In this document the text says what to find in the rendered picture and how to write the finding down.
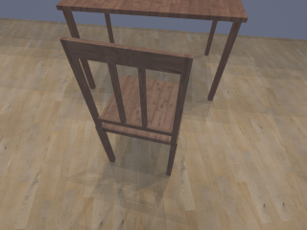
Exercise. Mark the table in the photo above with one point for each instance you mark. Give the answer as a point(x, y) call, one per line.
point(214, 10)

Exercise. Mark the chair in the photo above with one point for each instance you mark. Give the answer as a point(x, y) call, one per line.
point(140, 108)

